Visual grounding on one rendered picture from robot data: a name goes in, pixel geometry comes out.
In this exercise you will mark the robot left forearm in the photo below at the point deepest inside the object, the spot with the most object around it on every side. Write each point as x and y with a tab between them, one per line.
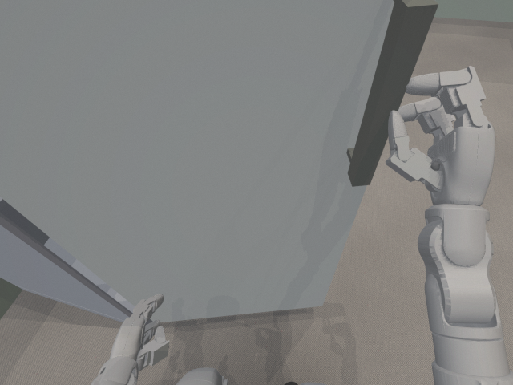
118	371

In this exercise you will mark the robot right forearm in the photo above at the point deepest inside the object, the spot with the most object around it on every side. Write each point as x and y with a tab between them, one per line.
461	301

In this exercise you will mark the fridge door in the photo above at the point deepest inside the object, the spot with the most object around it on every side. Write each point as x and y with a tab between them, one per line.
191	148

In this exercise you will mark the right robot hand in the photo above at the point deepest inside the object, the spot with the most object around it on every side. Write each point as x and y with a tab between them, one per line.
466	153

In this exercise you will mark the handle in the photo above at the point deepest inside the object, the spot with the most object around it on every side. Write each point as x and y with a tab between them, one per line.
408	27

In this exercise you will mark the left robot thigh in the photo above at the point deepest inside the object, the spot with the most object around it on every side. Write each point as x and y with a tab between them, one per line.
203	376

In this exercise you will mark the left robot hand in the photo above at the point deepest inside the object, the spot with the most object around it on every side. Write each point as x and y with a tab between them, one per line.
133	338

